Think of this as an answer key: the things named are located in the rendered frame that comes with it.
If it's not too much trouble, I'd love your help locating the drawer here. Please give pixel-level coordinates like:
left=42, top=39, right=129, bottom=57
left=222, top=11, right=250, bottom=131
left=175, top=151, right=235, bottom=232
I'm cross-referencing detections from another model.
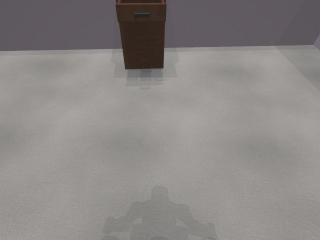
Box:
left=115, top=0, right=167, bottom=23

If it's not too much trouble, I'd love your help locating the handle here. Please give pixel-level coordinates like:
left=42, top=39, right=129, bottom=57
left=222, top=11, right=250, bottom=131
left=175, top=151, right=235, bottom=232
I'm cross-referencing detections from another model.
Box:
left=134, top=12, right=149, bottom=18

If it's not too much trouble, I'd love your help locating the cabinet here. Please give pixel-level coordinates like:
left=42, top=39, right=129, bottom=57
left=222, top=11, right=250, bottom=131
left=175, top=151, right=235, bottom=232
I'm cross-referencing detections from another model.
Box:
left=116, top=0, right=166, bottom=70

